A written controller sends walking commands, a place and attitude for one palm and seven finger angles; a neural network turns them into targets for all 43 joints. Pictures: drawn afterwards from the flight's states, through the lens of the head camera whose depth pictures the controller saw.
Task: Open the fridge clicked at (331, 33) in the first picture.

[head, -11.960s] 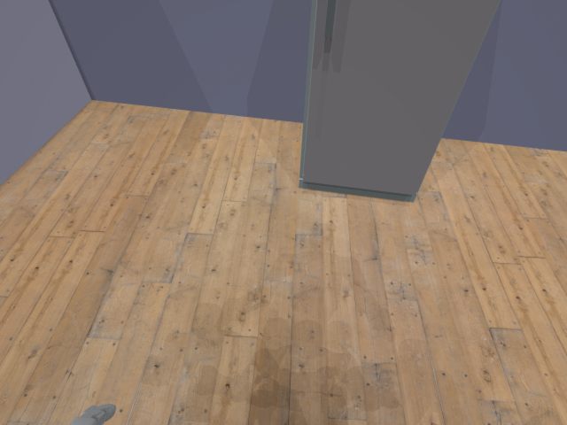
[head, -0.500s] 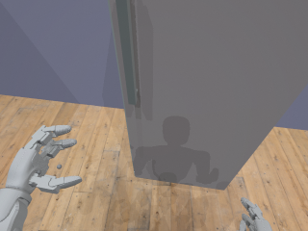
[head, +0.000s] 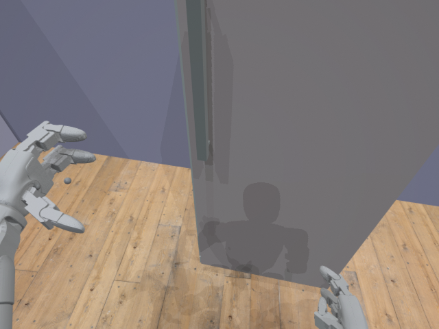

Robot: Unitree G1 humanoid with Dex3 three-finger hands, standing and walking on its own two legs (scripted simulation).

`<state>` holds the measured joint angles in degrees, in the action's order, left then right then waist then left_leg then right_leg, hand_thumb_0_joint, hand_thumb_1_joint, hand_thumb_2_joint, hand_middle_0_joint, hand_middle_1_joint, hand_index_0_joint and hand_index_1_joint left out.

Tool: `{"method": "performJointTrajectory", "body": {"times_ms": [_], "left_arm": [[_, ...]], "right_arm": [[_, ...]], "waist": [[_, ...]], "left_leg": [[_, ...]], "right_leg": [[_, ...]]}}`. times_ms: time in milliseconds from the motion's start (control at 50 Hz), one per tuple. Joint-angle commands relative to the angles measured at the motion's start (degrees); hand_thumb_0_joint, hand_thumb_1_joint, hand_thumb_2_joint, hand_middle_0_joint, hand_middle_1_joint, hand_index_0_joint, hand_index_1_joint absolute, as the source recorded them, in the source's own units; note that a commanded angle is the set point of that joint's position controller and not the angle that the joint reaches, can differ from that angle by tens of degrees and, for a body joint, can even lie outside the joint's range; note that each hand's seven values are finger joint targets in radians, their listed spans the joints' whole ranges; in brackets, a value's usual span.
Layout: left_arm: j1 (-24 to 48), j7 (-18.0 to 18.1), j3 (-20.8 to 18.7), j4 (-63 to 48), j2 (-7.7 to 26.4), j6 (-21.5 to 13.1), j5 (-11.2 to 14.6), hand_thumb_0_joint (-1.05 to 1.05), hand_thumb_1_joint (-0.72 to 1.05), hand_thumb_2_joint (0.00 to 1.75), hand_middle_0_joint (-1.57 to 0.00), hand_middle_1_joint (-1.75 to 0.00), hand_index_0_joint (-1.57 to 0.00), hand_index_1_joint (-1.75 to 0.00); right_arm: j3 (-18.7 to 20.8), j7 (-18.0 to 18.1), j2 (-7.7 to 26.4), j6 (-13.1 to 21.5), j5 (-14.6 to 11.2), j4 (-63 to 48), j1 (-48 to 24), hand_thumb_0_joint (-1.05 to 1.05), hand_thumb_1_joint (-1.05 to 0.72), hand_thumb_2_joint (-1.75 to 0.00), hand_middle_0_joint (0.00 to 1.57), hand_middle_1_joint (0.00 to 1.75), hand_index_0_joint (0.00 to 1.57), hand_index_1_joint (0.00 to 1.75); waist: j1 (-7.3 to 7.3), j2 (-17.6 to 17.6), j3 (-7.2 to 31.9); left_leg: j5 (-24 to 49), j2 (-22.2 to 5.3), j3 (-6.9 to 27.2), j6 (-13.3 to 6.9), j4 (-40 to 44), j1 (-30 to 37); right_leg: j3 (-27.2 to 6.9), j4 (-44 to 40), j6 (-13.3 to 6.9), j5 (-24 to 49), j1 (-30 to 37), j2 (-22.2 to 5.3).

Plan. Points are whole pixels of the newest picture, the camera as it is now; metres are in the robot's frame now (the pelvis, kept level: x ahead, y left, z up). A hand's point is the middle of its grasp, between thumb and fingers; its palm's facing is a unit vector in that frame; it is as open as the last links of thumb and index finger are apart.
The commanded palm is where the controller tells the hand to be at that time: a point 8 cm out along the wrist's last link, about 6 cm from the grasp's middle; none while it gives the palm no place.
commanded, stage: raise the hand to about handle height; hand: left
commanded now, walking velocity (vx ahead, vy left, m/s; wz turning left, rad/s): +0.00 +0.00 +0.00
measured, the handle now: (202, 85) +0.51 +0.11 +0.22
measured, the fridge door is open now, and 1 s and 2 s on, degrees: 0 0 0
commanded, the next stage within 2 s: move the hooked fingers beside the handle in 0.60 s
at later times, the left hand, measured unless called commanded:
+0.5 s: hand (83, 165) +0.29 +0.26 +0.19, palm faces +0.05 -0.99 -0.11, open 13.9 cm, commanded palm +0.25 +0.29 +0.20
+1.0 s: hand (109, 153) +0.32 +0.23 +0.19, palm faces -0.02 -1.00 -0.07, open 13.9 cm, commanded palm +0.29 +0.28 +0.19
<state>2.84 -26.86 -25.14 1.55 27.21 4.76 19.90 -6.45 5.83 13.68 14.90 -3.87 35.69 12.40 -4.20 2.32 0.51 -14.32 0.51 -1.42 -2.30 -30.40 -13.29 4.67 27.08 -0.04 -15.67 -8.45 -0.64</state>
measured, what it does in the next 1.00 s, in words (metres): stands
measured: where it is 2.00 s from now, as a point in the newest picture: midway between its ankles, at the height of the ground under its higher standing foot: outside the picture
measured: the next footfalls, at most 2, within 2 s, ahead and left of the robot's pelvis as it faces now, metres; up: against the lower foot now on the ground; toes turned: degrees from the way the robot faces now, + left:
none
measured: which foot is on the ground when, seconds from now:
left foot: down 0.00-1.00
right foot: down 0.00-1.00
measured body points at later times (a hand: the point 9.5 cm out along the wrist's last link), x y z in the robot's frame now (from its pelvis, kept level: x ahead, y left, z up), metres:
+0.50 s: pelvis +0.01 -0.02 +0.00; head -0.01 -0.04 +0.45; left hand +0.28 +0.31 +0.20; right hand +0.20 -0.26 -0.06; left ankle +0.03 +0.09 -0.74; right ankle -0.01 -0.12 -0.74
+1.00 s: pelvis +0.01 -0.02 +0.00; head -0.01 -0.04 +0.45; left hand +0.31 +0.29 +0.19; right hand +0.20 -0.25 -0.07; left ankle +0.03 +0.09 -0.74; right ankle -0.01 -0.12 -0.74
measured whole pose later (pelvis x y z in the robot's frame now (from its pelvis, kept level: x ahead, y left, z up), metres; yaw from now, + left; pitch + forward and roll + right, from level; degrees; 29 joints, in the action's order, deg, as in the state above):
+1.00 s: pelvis +0.01 -0.02 +0.00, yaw -1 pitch -2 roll +0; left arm 14.7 -27.0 -23.5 14.0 26.9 8.2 17.8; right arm -4.7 6.3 15.4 12.4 -5.3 36.3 11.7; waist -2.5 3.0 0.9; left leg -14.1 -0.6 -1.3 -0.6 -28.6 -12.6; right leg 4.6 27.0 -1.7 -16.4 -8.8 0.6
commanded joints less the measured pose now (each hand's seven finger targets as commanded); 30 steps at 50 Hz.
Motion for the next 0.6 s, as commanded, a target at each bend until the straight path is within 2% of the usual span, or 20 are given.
{"method": "performJointTrajectory", "body": {"times_ms": [0,20,40,80,100,120,160,240,260,280,300,320,380,400,440,460,500,520,540,580], "left_arm": [[20.4,-0.4,-7.0,-4.2,16.3,-0.6,1.3,0.00,-0.50,0.30,-0.30,-1.20,-0.30,-1.20],[21.0,-1.1,-5.6,-2.2,15.8,1.0,0.8,0.00,-0.50,0.30,-0.30,-1.20,-0.30,-1.20],[22.4,-1.6,-4.6,-0.8,16.1,2.6,0.5,0.00,-0.50,0.30,-0.30,-1.20,-0.30,-1.20],[25.1,-2.5,-3.8,-0.4,17.2,4.5,-0.2,0.00,-0.50,0.30,-0.30,-1.20,-0.30,-1.20],[23.8,-3.1,-3.0,0.5,16.2,5.0,-0.2,0.00,-0.50,0.30,-0.30,-1.20,-0.30,-1.20],[22.4,-3.6,-2.9,-0.2,15.8,4.8,0.1,0.00,-0.50,0.30,-0.30,-1.20,-0.30,-1.20],[21.5,-4.1,-4.9,-3.1,17.3,3.7,0.6,0.00,-0.50,0.30,-0.30,-1.20,-0.30,-1.20],[19.8,-3.0,-11.3,-7.9,21.4,0.1,2.5,0.00,-0.50,0.30,-0.30,-1.20,-0.30,-1.20],[19.9,-2.4,-11.4,-7.7,21.0,-0.3,2.5,0.00,-0.50,0.30,-0.30,-1.20,-0.30,-1.20],[19.9,-1.8,-11.7,-7.9,20.8,-0.8,2.6,0.00,-0.50,0.30,-0.30,-1.20,-0.30,-1.20],[19.8,-1.4,-11.5,-6.8,20.5,-0.6,2.2,0.00,-0.50,0.30,-0.30,-1.20,-0.30,-1.20],[20.3,-0.7,-11.3,-7.3,20.7,-0.4,1.8,0.00,-0.50,0.30,-0.30,-1.20,-0.30,-1.20],[21.8,-0.3,-8.0,-4.6,17.8,1.2,0.7,0.00,-0.50,0.30,-0.30,-1.20,-0.30,-1.20],[22.7,-0.3,-7.4,-5.3,17.5,1.4,0.5,0.00,-0.50,0.30,-0.30,-1.20,-0.30,-1.20],[22.1,-1.0,-6.3,-3.9,17.3,2.2,0.2,0.00,-0.50,0.30,-0.30,-1.20,-0.30,-1.20],[22.9,-1.3,-5.7,-5.3,16.7,2.0,0.4,0.00,-0.50,0.30,-0.30,-1.20,-0.30,-1.20],[22.4,-1.9,-6.6,-5.4,17.7,1.6,0.6,0.00,-0.50,0.30,-0.30,-1.20,-0.30,-1.20],[21.4,-2.1,-7.5,-5.9,18.4,1.2,1.1,0.00,-0.50,0.30,-0.30,-1.20,-0.30,-1.20],[21.9,-2.3,-8.3,-6.5,18.8,0.8,1.4,0.00,-0.50,0.30,-0.30,-1.20,-0.30,-1.20],[21.5,-2.3,-9.2,-6.0,19.1,0.3,1.7,0.00,-0.50,0.30,-0.30,-1.20,-0.30,-1.20]], "right_arm": [[3.5,0.9,8.1,2.9,-0.8,-8.2,-7.2,0.00,-0.90,-0.90,0.20,0.30,0.20,0.30],[3.3,0.8,8.2,2.6,-1.0,-8.2,-7.3,0.00,-0.90,-0.90,0.20,0.30,0.20,0.30],[3.4,0.8,8.5,2.3,-1.3,-8.3,-7.3,0.00,-0.90,-0.90,0.20,0.30,0.20,0.30],[3.5,0.9,9.0,2.1,-1.6,-9.0,-7.5,0.00,-0.90,-0.90,0.20,0.30,0.20,0.30],[3.6,0.7,8.9,2.1,-1.6,-9.4,-7.3,0.00,-0.90,-0.90,0.20,0.30,0.20,0.30],[3.5,0.4,8.7,2.1,-1.6,-9.8,-7.6,0.00,-0.90,-0.90,0.20,0.30,0.20,0.30],[3.8,0.0,8.8,2.0,-1.5,-10.6,-7.9,0.00,-0.90,-0.90,0.20,0.30,0.20,0.30],[4.0,-0.6,8.4,2.3,-0.9,-10.9,-8.6,0.00,-0.90,-0.90,0.20,0.30,0.20,0.30],[3.9,-0.6,8.1,2.3,-0.9,-10.8,-8.7,0.00,-0.90,-0.90,0.20,0.30,0.20,0.30],[4.1,-0.6,8.2,2.4,-0.9,-10.7,-8.4,0.00,-0.90,-0.90,0.20,0.30,0.20,0.30],[4.1,-0.5,8.1,2.4,-0.9,-10.4,-8.2,0.00,-0.90,-0.90,0.20,0.30,0.20,0.30],[4.2,-0.6,8.2,2.3,-0.9,-10.2,-7.9,0.00,-0.90,-0.90,0.20,0.30,0.20,0.30],[4.5,-0.1,8.3,2.1,-1.3,-9.8,-7.6,0.00,-0.90,-0.90,0.20,0.30,0.20,0.30],[4.5,0.0,8.4,2.2,-1.4,-10.0,-7.6,0.00,-0.90,-0.90,0.20,0.30,0.20,0.30],[4.6,0.1,8.6,1.9,-1.4,-9.9,-7.3,0.00,-0.90,-0.90,0.20,0.30,0.20,0.30],[4.6,0.2,8.5,2.0,-1.5,-10.1,-7.5,0.00,-0.90,-0.90,0.20,0.30,0.20,0.30],[4.5,0.3,8.5,2.0,-1.4,-10.2,-7.7,0.00,-0.90,-0.90,0.20,0.30,0.20,0.30],[4.6,0.2,8.4,1.8,-1.3,-10.2,-7.7,0.00,-0.90,-0.90,0.20,0.30,0.20,0.30],[4.6,0.1,8.4,1.9,-1.3,-10.2,-8.1,0.00,-0.90,-0.90,0.20,0.30,0.20,0.30],[4.5,0.1,8.3,1.9,-1.3,-10.2,-8.1,0.00,-0.90,-0.90,0.20,0.30,0.20,0.30]], "waist": [[1.71,5.8,6.1],[1.44,6.2,4.7],[1.95,6.2,4.3],[2.10,3.4,5.4],[2.24,1.8,6.4],[1.74,0.3,7.0],[1.34,0.4,11.2],[0.11,1.4,14.3],[0.08,3.3,12.7],[0.27,2.8,12.6],[0.33,4.9,10.9],[0.14,3.8,9.9],[1.49,5.5,7.3],[1.64,6.1,7.8],[1.86,2.3,8.0],[2.05,2.2,9.2],[1.72,2.3,11.0],[1.35,0.2,11.8],[1.26,1.5,12.4],[1.08,0.9,12.9]], "left_leg": [[4.4,-1.2,5.3,1.2,7.8,7.4],[4.1,-1.0,5.0,1.2,8.0,6.7],[3.1,-1.0,5.0,1.1,8.2,6.5],[2.8,-0.8,5.2,0.7,8.1,6.4],[3.5,-0.6,5.1,0.5,7.6,7.0],[4.9,-0.7,4.9,0.3,7.1,7.0],[7.1,-0.3,4.5,0.1,6.1,8.6],[10.6,0.0,3.5,0.1,5.2,9.2],[10.3,0.0,3.3,0.2,5.4,9.0],[10.8,-0.1,3.2,0.2,5.4,9.1],[10.1,-0.1,3.0,0.3,5.6,8.7],[10.3,-0.4,2.9,0.3,5.8,8.2],[8.4,-0.3,2.3,0.2,5.8,7.9],[8.5,-0.3,2.4,0.2,5.8,8.3],[9.2,-0.3,2.2,-0.2,5.3,8.0],[9.6,-0.3,2.3,-0.3,5.1,8.9],[10.3,0.0,2.1,-0.3,4.5,9.2],[11.9,-0.2,2.0,-0.5,3.9,9.5],[12.6,0.1,1.9,-0.5,3.8,9.6],[13.0,0.2,2.0,-0.4,3.9,9.5]], "right_leg": [[-0.5,-5.0,-1.6,5.2,-5.6,1.7],[-0.9,-5.6,-1.8,5.0,-5.3,1.6],[-0.9,-5.8,-1.7,4.4,-6.0,1.3],[-0.9,-5.8,-1.4,4.0,-5.7,1.2],[-1.0,-5.7,-1.4,4.4,-5.7,1.2],[-1.4,-5.9,-1.5,5.4,-4.7,1.3],[-1.4,-5.0,-1.4,7.4,-3.4,1.2],[-1.9,-4.5,-1.4,11.5,-0.7,1.2],[-1.9,-4.6,-1.5,11.3,-1.4,1.2],[-1.6,-4.5,-1.4,12.0,-1.4,1.2],[-1.7,-4.7,-1.4,11.4,-2.4,1.2],[-1.6,-5.1,-1.3,11.2,-2.0,1.2],[-2.2,-5.6,-1.0,10.3,-4.1,0.9],[-2.1,-5.5,-1.0,10.3,-4.1,0.8],[-2.7,-5.6,-0.5,12.0,-3.7,0.7],[-2.7,-5.4,-0.4,12.5,-3.4,0.7],[-2.9,-4.9,-0.3,13.9,-2.5,0.6],[-3.5,-4.7,0.0,16.1,-1.2,0.4],[-3.5,-4.4,0.0,17.6,-1.0,0.4],[-2.9,-3.9,-0.1,18.2,-0.7,0.5]]}}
